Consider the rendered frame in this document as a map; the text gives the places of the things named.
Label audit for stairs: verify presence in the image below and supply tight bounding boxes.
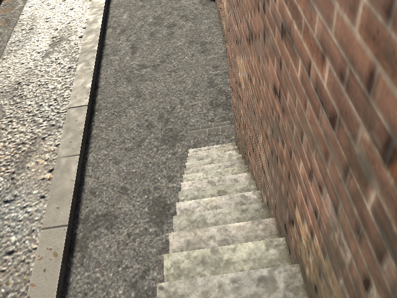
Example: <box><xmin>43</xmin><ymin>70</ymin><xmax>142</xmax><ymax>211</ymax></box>
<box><xmin>156</xmin><ymin>142</ymin><xmax>309</xmax><ymax>298</ymax></box>

